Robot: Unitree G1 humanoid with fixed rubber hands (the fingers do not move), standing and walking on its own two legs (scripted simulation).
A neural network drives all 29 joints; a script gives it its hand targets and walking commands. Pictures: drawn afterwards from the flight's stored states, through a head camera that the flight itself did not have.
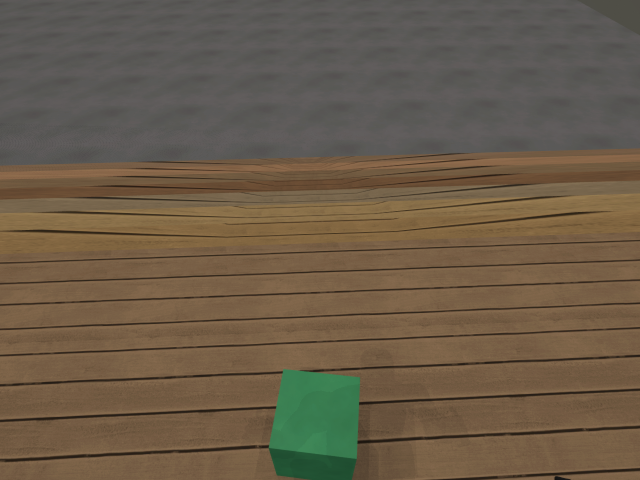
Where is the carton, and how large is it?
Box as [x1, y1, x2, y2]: [269, 369, 359, 479]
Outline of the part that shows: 283,369 269,443 269,450 276,473 278,475 309,479 351,479 356,459 359,377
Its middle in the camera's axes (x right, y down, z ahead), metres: -0.01 +0.52 +1.08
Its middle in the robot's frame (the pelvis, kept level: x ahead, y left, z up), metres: +0.42 +0.02 -0.66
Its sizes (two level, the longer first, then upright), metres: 0.210 0.200 0.250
